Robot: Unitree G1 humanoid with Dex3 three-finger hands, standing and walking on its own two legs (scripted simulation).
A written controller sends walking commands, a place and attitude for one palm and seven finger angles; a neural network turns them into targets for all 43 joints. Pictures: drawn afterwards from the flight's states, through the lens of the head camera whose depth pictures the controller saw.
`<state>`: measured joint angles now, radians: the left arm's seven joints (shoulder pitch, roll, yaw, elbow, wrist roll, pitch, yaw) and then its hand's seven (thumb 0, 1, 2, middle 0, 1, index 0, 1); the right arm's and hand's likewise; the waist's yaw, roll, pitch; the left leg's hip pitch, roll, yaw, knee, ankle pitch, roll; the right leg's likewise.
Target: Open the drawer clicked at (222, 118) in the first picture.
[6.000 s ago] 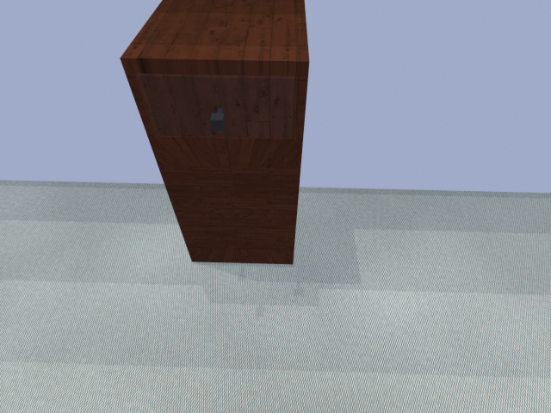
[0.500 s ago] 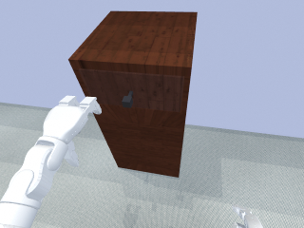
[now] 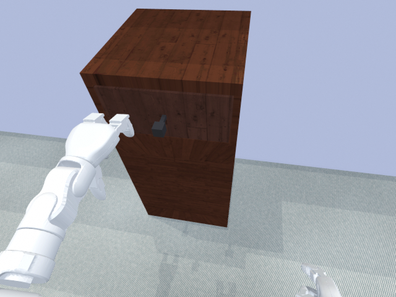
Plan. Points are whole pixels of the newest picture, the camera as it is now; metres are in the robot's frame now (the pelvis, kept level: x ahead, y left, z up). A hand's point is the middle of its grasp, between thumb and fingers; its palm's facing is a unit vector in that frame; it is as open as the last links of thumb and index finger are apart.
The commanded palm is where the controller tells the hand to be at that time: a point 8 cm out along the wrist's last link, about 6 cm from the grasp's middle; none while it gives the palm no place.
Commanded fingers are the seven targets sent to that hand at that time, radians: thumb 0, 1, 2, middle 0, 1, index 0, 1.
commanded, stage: move the hooked fingers above the handle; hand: left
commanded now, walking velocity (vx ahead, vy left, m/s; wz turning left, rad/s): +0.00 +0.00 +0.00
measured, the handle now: (160, 125) +0.55 +0.18 +0.00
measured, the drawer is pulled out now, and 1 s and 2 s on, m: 0.00 0.00 0.00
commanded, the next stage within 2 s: lower the fingers behind the handle in 1.84 s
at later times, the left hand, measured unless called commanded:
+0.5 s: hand (123, 139) +0.42 +0.23 +0.07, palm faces -0.01 -0.04 -1.00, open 13.9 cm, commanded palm +0.40 +0.23 +0.13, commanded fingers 0.00 -0.50 0.30 -0.30 -1.20 -0.30 -1.20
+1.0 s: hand (145, 125) +0.48 +0.19 +0.06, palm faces -0.03 -0.02 -1.00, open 13.9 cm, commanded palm +0.46 +0.20 +0.12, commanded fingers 0.00 -0.50 0.30 -0.30 -1.20 -0.30 -1.20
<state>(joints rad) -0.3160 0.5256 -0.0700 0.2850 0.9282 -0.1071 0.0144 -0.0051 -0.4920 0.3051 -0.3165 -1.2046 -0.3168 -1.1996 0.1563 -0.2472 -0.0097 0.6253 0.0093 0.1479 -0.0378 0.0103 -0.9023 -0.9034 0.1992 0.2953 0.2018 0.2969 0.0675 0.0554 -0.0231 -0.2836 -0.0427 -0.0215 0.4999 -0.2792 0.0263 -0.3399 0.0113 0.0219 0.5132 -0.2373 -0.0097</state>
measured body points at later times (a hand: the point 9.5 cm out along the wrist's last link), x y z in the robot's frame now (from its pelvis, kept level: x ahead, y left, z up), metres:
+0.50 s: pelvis +0.02 +0.01 -0.01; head +0.06 -0.01 +0.44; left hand +0.41 +0.23 +0.13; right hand +0.13 -0.25 -0.14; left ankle -0.02 +0.10 -0.74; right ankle +0.02 -0.11 -0.74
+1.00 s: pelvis +0.01 +0.01 -0.02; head +0.07 -0.01 +0.43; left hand +0.47 +0.19 +0.12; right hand +0.07 -0.26 -0.15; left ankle -0.02 +0.10 -0.74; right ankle +0.02 -0.11 -0.74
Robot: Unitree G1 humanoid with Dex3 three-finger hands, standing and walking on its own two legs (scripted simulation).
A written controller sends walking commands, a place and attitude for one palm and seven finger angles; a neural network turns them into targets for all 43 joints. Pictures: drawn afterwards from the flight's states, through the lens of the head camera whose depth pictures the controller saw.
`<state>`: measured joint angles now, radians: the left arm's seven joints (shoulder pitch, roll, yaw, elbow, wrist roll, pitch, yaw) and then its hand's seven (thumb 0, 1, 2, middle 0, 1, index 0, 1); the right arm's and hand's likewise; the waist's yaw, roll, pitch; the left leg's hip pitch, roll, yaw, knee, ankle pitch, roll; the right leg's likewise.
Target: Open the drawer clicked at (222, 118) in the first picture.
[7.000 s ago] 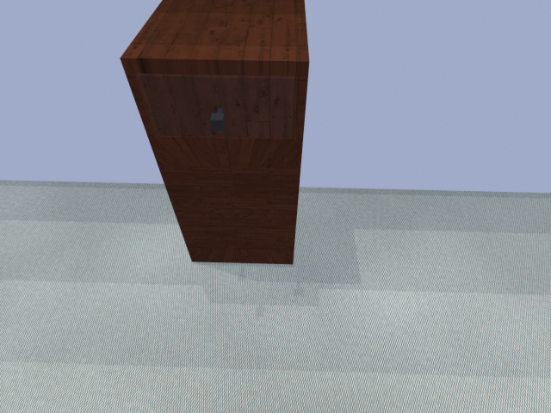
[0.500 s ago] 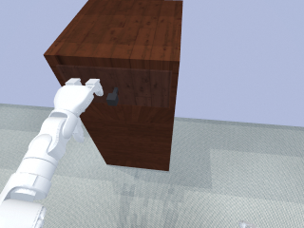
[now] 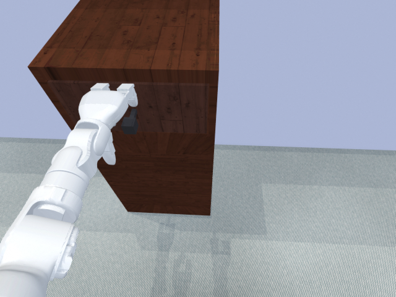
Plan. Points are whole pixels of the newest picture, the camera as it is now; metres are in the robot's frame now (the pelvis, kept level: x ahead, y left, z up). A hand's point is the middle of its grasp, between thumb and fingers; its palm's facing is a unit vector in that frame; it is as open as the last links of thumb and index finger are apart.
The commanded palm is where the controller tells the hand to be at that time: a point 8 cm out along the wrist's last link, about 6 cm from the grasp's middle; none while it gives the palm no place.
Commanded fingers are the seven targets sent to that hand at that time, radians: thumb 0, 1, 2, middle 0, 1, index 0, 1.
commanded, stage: move the hooked fingers above the handle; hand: left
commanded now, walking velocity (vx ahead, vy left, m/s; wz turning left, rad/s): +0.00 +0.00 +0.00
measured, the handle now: (131, 120) +0.53 +0.18 +0.01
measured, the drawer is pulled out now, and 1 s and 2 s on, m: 0.00 0.00 0.00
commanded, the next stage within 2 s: lower the fingers behind the handle in 0.84 s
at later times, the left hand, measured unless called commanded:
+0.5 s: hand (117, 117) +0.49 +0.19 +0.07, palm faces -0.05 -0.01 -1.00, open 13.8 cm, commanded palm +0.47 +0.20 +0.13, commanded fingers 0.00 -0.50 0.30 -0.30 -1.20 -0.30 -1.20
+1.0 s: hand (118, 116) +0.49 +0.20 +0.07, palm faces -0.04 -0.02 -1.00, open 13.8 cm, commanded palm +0.47 +0.19 +0.12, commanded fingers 0.00 -0.50 0.30 -0.30 -1.20 -0.30 -1.20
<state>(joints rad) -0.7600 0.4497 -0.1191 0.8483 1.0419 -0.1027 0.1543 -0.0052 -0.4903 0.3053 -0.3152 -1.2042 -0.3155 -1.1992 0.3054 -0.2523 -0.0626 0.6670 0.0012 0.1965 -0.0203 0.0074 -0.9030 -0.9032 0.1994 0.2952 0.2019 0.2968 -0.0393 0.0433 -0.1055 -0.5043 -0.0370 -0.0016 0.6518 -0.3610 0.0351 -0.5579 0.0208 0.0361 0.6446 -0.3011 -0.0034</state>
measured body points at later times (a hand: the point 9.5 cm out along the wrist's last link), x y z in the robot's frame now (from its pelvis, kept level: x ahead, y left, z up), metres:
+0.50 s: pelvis +0.00 -0.01 +0.00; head +0.07 -0.02 +0.44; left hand +0.48 +0.19 +0.12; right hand +0.01 -0.28 -0.13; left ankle -0.03 +0.10 -0.72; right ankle +0.00 -0.12 -0.72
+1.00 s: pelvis +0.01 +0.00 -0.01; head +0.08 +0.00 +0.44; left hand +0.49 +0.19 +0.12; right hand +0.04 -0.27 -0.14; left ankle -0.03 +0.10 -0.72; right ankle +0.00 -0.12 -0.72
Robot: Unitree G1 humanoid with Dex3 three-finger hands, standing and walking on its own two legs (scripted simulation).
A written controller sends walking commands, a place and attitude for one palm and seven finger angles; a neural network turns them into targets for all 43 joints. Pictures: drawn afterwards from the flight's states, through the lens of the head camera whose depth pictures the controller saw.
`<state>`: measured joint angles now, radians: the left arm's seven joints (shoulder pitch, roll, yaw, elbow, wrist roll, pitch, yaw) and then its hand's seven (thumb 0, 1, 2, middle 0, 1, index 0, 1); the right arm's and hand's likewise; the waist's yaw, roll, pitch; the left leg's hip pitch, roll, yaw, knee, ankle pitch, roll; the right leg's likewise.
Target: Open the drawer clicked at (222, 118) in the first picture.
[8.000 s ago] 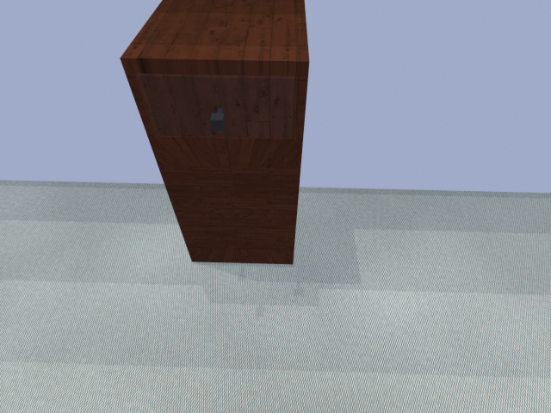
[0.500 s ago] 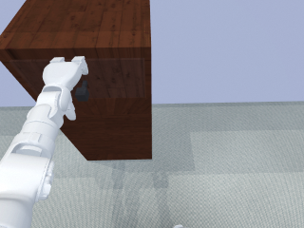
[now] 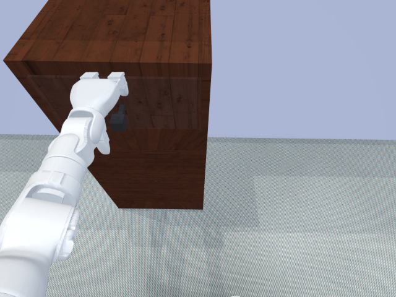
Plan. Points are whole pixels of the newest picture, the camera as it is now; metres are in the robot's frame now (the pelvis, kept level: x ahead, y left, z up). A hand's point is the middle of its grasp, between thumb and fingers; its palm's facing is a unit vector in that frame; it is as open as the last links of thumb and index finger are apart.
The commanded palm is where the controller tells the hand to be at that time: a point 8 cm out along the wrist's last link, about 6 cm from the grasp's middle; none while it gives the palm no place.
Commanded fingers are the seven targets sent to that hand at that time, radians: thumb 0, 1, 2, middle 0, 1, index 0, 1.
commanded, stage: lower the fingers behind the handle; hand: left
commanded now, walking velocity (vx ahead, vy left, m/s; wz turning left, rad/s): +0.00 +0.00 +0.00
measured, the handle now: (120, 117) +0.52 +0.18 +0.02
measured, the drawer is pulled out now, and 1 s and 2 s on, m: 0.00 0.00 0.00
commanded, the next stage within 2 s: close the thumb around the handle in 1.54 s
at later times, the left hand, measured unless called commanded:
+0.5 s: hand (107, 125) +0.48 +0.20 +0.04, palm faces -0.04 +0.00 -1.00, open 13.8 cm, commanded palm +0.46 +0.20 +0.09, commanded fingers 0.00 -0.50 0.30 -0.30 -1.20 -0.30 -1.20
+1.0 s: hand (113, 135) +0.47 +0.19 +0.01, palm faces -0.04 +0.00 -1.00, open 13.9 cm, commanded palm +0.46 +0.19 +0.06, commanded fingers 0.00 -0.50 0.30 -0.30 -1.20 -0.30 -1.20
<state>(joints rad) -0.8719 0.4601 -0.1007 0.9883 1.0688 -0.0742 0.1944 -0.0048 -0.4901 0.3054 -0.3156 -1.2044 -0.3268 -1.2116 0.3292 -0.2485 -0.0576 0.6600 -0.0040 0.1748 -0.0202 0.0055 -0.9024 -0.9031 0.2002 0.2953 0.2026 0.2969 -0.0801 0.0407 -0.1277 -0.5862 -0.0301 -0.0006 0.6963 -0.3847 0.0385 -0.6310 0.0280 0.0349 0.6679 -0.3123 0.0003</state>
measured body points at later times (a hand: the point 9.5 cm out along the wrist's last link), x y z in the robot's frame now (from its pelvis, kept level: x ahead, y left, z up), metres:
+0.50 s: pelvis -0.01 -0.01 -0.01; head +0.08 -0.01 +0.43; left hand +0.48 +0.20 +0.09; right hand +0.01 -0.28 -0.14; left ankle -0.04 +0.09 -0.72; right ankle +0.00 -0.12 -0.72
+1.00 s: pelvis -0.02 +0.00 -0.02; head +0.08 -0.01 +0.42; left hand +0.47 +0.19 +0.07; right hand +0.01 -0.28 -0.15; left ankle -0.04 +0.09 -0.72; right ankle +0.00 -0.12 -0.72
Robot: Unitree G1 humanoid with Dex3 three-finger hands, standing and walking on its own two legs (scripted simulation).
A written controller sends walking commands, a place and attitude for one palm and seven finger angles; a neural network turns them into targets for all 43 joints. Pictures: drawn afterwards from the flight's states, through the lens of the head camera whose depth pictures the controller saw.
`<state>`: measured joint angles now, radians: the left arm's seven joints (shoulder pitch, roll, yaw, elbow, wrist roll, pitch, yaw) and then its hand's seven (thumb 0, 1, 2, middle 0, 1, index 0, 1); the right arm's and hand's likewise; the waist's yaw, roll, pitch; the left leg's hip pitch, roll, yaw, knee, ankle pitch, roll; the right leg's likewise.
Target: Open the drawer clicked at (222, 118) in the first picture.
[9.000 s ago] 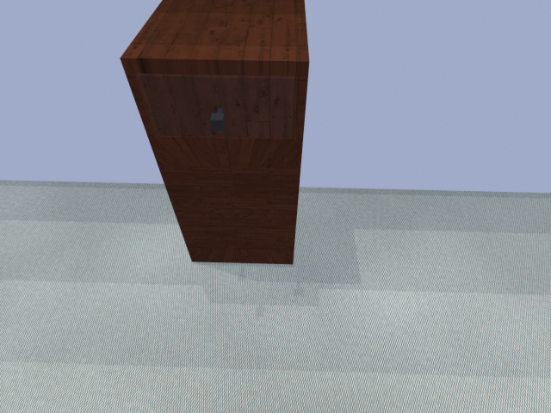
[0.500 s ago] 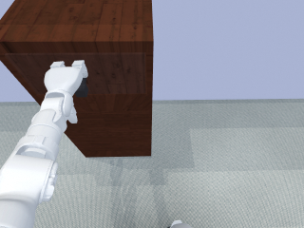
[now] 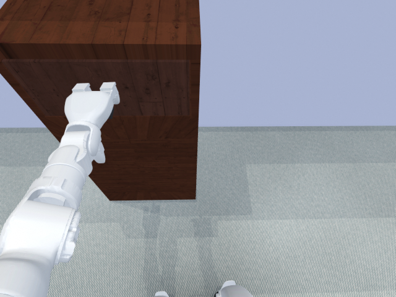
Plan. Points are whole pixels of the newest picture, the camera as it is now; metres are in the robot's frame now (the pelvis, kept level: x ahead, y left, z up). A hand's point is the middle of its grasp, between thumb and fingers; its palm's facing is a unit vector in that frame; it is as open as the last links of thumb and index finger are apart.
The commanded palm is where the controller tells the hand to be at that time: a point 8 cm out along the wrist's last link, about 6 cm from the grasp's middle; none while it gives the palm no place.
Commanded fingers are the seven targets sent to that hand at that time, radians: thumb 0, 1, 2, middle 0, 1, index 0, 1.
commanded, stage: lower the fingers behind the handle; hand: left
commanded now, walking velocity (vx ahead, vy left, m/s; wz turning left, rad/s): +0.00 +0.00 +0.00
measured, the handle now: (106, 103) +0.54 +0.19 +0.03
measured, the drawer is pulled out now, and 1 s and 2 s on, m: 0.00 0.00 0.06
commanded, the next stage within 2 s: close the thumb around the handle in 0.54 s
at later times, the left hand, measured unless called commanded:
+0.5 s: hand (106, 123) +0.50 +0.19 +0.01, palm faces -0.06 -0.01 -1.00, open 13.8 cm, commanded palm +0.48 +0.19 +0.07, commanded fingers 0.00 -0.50 0.30 -0.30 -1.20 -0.30 -1.20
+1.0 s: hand (101, 123) +0.50 +0.20 +0.02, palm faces -0.05 -0.01 -1.00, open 10.2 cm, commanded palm +0.48 +0.20 +0.07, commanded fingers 0.00 0.56 0.76 -0.38 -1.31 -0.38 -1.31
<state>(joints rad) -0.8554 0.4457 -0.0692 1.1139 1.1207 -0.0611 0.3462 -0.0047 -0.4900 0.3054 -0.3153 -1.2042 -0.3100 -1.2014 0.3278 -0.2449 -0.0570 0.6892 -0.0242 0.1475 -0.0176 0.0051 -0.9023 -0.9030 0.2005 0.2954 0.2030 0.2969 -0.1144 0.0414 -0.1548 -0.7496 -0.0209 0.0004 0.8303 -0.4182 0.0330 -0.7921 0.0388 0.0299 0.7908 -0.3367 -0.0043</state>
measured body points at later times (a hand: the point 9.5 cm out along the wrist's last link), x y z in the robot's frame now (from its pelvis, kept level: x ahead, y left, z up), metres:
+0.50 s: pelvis +0.00 +0.00 -0.01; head +0.11 +0.00 +0.43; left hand +0.49 +0.19 +0.07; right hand +0.00 -0.27 -0.14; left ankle -0.02 +0.10 -0.70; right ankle +0.01 -0.12 -0.70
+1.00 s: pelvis +0.01 +0.00 -0.01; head +0.11 +0.00 +0.43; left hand +0.49 +0.20 +0.07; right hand +0.03 -0.28 -0.13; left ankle -0.02 +0.10 -0.70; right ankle +0.01 -0.12 -0.70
